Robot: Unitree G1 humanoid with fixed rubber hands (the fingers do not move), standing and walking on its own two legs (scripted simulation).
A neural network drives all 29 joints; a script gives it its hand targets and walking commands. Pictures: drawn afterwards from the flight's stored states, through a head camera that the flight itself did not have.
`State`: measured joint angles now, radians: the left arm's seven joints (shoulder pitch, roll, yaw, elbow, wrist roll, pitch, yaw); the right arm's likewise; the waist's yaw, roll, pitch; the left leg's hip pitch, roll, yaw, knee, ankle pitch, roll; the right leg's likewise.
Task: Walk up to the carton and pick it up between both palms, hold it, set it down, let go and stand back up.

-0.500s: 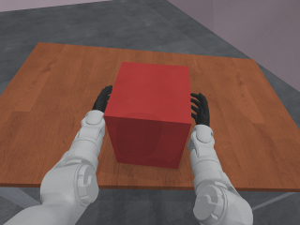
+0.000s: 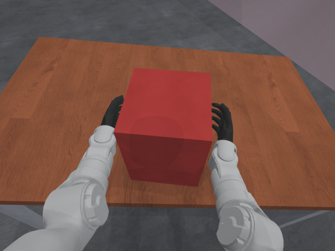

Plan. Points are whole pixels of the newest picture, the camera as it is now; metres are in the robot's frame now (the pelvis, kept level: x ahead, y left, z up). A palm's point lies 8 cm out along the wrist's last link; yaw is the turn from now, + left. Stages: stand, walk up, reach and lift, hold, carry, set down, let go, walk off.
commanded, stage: set down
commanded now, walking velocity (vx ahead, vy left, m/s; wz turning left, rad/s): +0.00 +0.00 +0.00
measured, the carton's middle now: (167, 130) +0.42 +0.00 +0.00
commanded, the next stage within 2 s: none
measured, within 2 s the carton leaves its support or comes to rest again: rests again in 0.14 s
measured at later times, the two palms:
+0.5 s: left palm (115, 126) +0.41 +0.14 +0.03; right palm (226, 142) +0.37 -0.15 +0.04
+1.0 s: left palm (115, 126) +0.41 +0.14 +0.03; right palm (226, 144) +0.37 -0.15 +0.04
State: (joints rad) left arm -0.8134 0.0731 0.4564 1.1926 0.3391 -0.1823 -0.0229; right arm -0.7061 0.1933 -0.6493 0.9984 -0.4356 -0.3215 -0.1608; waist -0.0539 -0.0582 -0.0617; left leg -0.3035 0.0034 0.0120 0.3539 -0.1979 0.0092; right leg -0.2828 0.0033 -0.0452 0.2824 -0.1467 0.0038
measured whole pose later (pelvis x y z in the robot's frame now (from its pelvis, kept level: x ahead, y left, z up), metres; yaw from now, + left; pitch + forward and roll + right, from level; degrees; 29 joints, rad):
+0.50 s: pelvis +0.00 +0.00 +0.00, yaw -1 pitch +9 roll -1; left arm -0.82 0.02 0.54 1.16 0.40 -0.23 -0.03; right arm -0.68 0.20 -0.71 0.95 -0.49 -0.34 -0.14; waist -0.04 -0.06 -0.04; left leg -0.32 0.01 0.03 0.35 -0.19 0.01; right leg -0.30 0.01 -0.03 0.29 -0.14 0.00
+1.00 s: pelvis -0.01 +0.00 +0.00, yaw -1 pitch +9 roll -1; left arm -0.83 0.00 0.61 1.11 0.46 -0.24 -0.06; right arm -0.68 0.23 -0.75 0.91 -0.52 -0.37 -0.13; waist -0.04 -0.07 -0.01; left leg -0.33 0.01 0.03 0.37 -0.20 0.01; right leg -0.32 0.00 -0.03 0.30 -0.15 0.00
